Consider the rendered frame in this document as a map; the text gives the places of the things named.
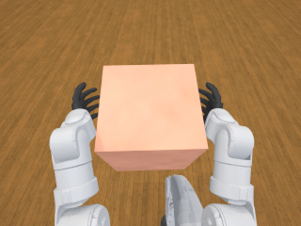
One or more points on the robot right forearm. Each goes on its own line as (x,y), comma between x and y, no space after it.
(233,150)

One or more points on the robot left hand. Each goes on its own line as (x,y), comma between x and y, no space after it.
(79,101)

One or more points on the left robot upper arm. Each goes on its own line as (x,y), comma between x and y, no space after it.
(87,215)

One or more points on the right robot shin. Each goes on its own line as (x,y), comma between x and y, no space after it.
(170,219)

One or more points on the robot right thigh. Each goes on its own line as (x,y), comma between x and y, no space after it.
(186,205)

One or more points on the right robot upper arm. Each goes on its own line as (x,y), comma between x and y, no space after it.
(219,214)

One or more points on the robot right hand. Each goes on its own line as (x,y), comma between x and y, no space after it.
(214,100)

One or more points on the carton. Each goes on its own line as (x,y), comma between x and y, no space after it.
(150,117)

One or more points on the robot left forearm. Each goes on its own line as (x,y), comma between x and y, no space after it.
(71,156)

